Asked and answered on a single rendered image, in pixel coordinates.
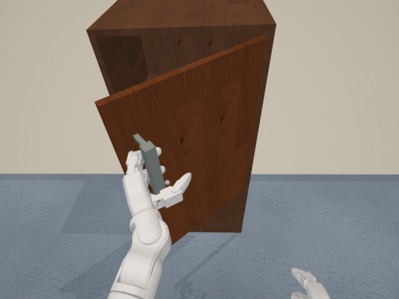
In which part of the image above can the left robot hand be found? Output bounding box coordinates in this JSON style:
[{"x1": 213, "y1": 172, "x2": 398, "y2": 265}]
[{"x1": 123, "y1": 147, "x2": 191, "y2": 217}]

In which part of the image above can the left robot forearm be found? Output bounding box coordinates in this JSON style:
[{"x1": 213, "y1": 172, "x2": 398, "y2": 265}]
[{"x1": 107, "y1": 209, "x2": 171, "y2": 299}]

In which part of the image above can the handle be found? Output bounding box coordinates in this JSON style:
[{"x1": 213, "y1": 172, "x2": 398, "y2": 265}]
[{"x1": 133, "y1": 133, "x2": 166, "y2": 201}]

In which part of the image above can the right robot hand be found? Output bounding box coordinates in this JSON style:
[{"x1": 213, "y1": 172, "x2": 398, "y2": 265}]
[{"x1": 291, "y1": 268, "x2": 330, "y2": 299}]

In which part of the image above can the cupboard door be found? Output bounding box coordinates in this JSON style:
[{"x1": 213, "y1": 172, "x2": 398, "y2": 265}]
[{"x1": 95, "y1": 36, "x2": 267, "y2": 245}]

